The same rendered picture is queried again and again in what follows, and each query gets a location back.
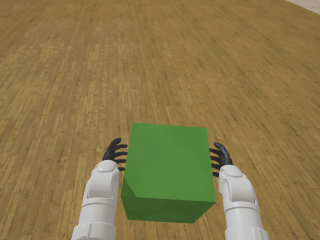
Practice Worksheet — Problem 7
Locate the carton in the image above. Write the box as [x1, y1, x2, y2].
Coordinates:
[120, 122, 216, 224]

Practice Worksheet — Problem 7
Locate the right robot forearm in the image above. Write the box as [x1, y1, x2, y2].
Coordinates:
[218, 165, 270, 240]

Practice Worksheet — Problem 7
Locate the left robot hand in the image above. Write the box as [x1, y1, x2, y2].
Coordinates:
[102, 138, 128, 171]

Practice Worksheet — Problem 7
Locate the right robot hand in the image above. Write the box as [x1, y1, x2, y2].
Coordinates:
[209, 142, 233, 178]

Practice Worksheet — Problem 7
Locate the left robot forearm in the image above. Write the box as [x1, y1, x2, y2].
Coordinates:
[71, 160, 119, 240]

